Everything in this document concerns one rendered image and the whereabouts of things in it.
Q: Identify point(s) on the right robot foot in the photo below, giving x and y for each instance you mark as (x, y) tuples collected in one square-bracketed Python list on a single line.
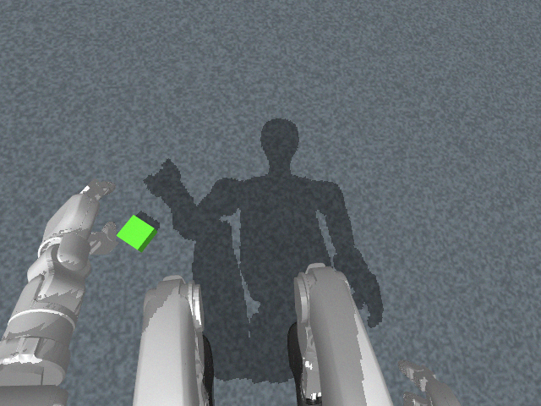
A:
[(296, 365)]

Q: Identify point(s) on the right robot hand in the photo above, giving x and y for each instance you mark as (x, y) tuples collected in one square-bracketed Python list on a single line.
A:
[(437, 393)]

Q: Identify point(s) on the small box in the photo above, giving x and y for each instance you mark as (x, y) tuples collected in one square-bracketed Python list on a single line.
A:
[(137, 233)]

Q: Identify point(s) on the left robot hand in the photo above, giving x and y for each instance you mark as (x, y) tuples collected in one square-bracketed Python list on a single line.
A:
[(78, 214)]

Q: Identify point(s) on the left robot arm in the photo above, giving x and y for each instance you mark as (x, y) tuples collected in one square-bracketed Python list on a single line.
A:
[(34, 354)]

